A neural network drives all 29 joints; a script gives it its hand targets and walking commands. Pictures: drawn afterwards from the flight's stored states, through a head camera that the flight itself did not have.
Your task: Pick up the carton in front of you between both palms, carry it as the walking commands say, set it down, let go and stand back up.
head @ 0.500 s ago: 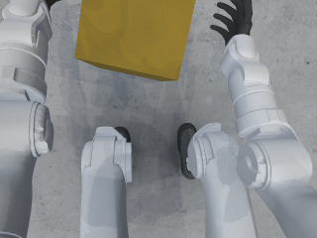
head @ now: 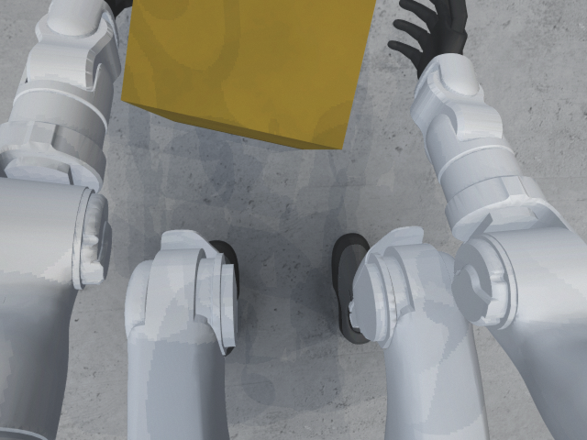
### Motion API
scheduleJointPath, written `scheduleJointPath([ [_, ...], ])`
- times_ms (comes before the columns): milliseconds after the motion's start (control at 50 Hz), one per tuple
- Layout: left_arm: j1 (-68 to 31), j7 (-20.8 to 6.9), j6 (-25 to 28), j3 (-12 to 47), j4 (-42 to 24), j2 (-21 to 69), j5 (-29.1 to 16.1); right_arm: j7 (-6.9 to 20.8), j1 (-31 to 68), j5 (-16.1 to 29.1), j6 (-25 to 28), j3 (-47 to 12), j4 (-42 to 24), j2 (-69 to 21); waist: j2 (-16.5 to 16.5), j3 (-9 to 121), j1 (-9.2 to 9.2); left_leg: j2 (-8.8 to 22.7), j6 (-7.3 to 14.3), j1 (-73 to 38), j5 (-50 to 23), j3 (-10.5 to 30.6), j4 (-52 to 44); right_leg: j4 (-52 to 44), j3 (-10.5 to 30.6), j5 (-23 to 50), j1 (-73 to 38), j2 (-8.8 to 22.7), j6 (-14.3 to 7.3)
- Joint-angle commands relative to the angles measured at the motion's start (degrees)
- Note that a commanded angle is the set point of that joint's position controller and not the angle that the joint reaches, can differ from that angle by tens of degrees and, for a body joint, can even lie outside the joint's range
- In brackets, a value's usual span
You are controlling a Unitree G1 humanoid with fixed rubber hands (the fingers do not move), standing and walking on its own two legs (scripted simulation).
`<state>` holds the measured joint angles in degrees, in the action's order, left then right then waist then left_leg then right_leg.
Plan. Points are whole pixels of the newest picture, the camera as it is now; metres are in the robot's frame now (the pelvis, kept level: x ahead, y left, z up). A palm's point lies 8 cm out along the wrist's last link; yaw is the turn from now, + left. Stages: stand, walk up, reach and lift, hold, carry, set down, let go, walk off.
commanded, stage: reach and lift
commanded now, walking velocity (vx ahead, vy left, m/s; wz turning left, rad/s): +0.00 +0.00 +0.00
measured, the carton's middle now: (253, 51) +0.52 +0.08 -0.25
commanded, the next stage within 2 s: none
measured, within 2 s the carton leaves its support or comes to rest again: leaves its support in 0.50 s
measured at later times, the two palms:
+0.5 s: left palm out of the picture +0.54 +0.21 -0.17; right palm (419, 38) +0.53 -0.09 -0.15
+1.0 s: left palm out of the picture +0.49 +0.22 +0.02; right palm (540, 19) +0.49 -0.08 +0.02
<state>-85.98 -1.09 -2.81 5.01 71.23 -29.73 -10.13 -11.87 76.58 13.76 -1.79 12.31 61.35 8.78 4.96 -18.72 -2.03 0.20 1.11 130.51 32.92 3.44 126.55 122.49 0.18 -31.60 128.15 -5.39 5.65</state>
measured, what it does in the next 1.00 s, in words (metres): rises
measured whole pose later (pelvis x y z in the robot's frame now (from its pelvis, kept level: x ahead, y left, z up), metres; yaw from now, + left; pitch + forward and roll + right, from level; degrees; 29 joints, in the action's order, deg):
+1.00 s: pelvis +0.00 -0.01 +0.09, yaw +6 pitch +41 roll -3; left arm -69.8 -0.7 -19.2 -16.3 55.6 -10.6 12.0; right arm -9.1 58.8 -10.8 -16.3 35.8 36.2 -8.2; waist 2.7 5.7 -1.0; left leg -5.7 -2.2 120.8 27.7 5.2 107.5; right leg 106.5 3.8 -30.0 118.3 -7.8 5.5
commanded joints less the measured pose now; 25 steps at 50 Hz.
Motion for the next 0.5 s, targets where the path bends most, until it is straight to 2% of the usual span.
scheduleJointPath([
  [0,-15.7,-0.2,1.0,-1.2,-4.1,-4.3,0.5,-0.1,7.9,-1.9,0.9,2.0,-4.6,1.8,-12.1,60.2,0.73,1.3,-0.5,-36.7,-17.7,1.0,-13.2,-6.4,-6.0,15.0,-23.6,-0.3,-0.3],
  [80,-17.6,-0.6,1.1,0.3,-3.7,-2.1,-0.1,0.0,10.0,-2.4,1.0,1.4,-4.5,-0.5,-11.7,60.6,0.85,1.2,-0.4,-35.3,-15.8,0.6,-13.7,-6.9,-5.7,14.8,-26.1,-0.5,-0.5],
  [140,-20.4,-1.5,1.1,3.4,-3.9,5.3,-1.4,0.6,13.1,-2.3,1.1,-0.5,-4.7,-6.7,-11.3,60.6,0.74,0.7,-0.1,-34.6,-14.5,0.5,-14.2,-7.2,-5.5,14.7,-27.9,-1.2,-0.9],
  [200,-23.2,-2.9,0.3,3.6,-2.9,13.3,0.2,1.3,14.4,-6.1,0.7,3.2,-2.9,-12.4,-11.5,59.3,-1.25,-0.3,-0.4,-33.3,-13.0,0.7,-14.4,-7.0,-6.1,14.1,-28.5,-1.9,-1.2],
  [220,-25.3,-4.3,-0.4,4.4,-3.4,20.4,1.2,2.6,16.6,-7.9,0.2,3.8,-3.3,-18.2,-12.4,58.5,-1.87,-0.8,-0.4,-33.0,-12.5,0.6,-14.2,-6.6,-6.3,13.7,-28.1,-2.4,-1.5],
  [240,-28.1,-6.4,-0.9,5.9,-4.7,30.0,1.7,4.8,20.8,-9.1,-0.6,2.6,-4.5,-27.2,-12.3,58.9,-1.55,-1.3,-0.2,-32.5,-12.9,0.4,-14.0,-6.2,-6.5,13.6,-26.5,-2.8,-1.7],
  [280,-29.4,-9.6,-2.0,5.4,-5.9,42.6,3.3,8.9,25.7,-11.5,-2.5,2.4,-5.7,-39.1,-11.6,57.8,-0.63,-2.5,-0.1,-30.1,-14.3,-0.3,-13.2,-5.6,-6.5,13.7,-24.7,-3.8,-2.1],
  [300,-28.0,-10.2,-2.5,3.3,-5.1,43.8,4.8,9.7,25.5,-13.2,-3.2,3.5,-5.4,-40.8,-10.8,56.7,0.16,-2.8,-0.1,-29.3,-14.7,-0.5,-13.2,-5.4,-6.8,13.8,-23.7,-4.1,-1.9],
  [340,-25.9,-11.9,-3.4,1.8,-7.2,50.5,6.1,12.3,28.0,-13.9,-4.4,2.4,-7.9,-46.7,-10.1,57.6,1.46,-3.8,0.5,-30.2,-16.9,-1.3,-12.9,-5.1,-6.9,14.3,-22.5,-4.8,-2.2],
  [420,-24.7,-12.7,-4.0,1.2,-11.1,56.1,6.2,14.3,29.1,-12.3,-5.5,-0.6,-10.4,-53.4,-7.8,62.9,3.27,-4.6,1.1,-32.8,-22.1,-2.0,-12.4,-4.7,-7.3,17.3,-22.2,-5.4,-2.2],
  [480,-25.4,-12.0,-4.0,3.4,-16.1,59.2,4.7,14.6,29.0,-10.1,-6.1,-3.7,-12.4,-57.7,-8.1,69.3,4.26,-4.8,0.9,-38.2,-26.1,-2.4,-12.3,-4.5,-7.5,19.2,-21.9,-5.8,-2.2],
])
